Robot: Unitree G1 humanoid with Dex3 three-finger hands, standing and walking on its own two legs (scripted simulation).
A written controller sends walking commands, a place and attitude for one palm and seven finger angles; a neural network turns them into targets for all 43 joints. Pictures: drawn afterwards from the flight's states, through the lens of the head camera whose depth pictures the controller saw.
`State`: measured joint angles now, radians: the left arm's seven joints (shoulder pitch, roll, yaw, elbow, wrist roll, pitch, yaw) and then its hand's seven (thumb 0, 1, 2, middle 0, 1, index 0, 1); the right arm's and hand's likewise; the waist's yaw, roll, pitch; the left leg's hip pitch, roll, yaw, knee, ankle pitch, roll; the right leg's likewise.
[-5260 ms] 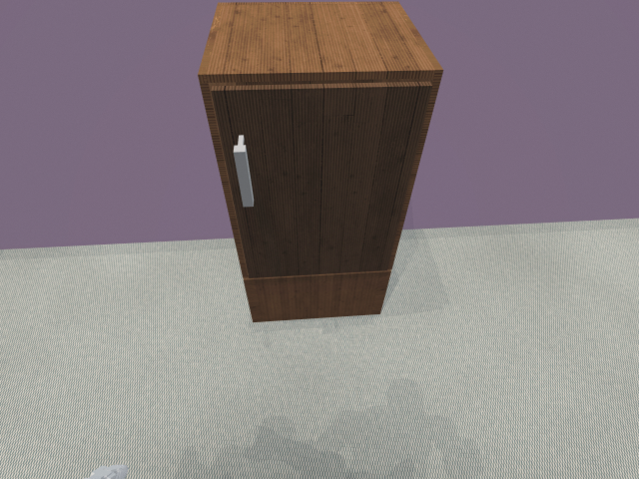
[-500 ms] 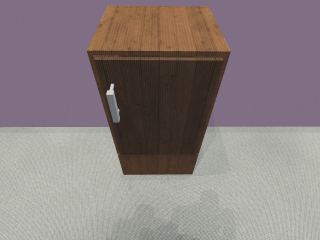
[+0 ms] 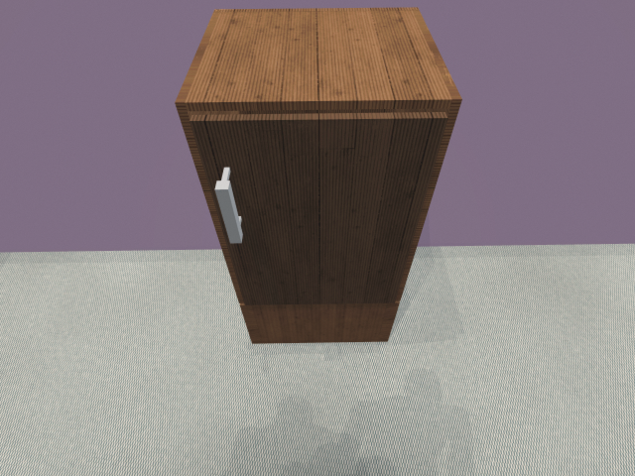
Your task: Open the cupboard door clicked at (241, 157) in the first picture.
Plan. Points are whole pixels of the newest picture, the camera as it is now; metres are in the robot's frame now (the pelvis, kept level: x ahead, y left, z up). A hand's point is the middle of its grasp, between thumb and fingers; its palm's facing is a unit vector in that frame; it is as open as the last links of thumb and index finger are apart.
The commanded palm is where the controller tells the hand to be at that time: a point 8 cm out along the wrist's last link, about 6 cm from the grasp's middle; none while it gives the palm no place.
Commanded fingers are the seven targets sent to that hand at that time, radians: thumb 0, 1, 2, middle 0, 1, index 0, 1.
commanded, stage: look again from close up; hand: left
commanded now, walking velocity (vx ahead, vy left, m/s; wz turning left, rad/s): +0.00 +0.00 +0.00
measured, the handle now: (231, 206) +0.58 +0.20 -0.05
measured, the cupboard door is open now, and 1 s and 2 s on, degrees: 0 0 0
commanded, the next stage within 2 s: raise the hand with hooked fingers in 0.48 s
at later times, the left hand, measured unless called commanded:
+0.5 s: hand out of the picture +0.05 +0.17 -0.17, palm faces +0.01 -0.98 -0.21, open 7.3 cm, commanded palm none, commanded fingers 0.00 0.90 0.90 -0.20 -0.30 -0.20 -0.30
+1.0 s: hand (190, 453) +0.16 +0.18 -0.08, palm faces +0.08 -1.00 +0.02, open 8.6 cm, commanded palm +0.15 +0.24 -0.06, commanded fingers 0.00 0.39 0.68 -0.24 -0.63 -0.24 -0.63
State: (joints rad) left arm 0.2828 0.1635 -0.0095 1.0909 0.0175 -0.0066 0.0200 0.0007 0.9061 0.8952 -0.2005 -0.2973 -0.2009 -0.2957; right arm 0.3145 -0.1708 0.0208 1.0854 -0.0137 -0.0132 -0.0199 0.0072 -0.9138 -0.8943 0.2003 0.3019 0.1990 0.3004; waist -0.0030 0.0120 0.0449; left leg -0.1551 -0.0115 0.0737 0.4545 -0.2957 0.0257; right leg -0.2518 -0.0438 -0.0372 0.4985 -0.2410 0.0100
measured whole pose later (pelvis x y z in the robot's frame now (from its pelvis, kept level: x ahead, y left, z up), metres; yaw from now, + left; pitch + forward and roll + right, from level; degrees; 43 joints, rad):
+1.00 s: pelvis -0.03 -0.03 -0.10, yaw +2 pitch +15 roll +1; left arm 0.34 0.18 0.22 0.23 -0.31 -0.53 -0.40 0.00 0.61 0.77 -0.22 -0.49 -0.23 -0.49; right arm 0.11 -0.30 -0.07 0.48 0.03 -0.26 -0.02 0.01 -0.91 -0.89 0.20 0.30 0.20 0.30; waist 0.04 -0.05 -0.15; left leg -0.89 0.03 0.02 1.22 -0.59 -0.02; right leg -0.96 -0.04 -0.08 1.21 -0.52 -0.04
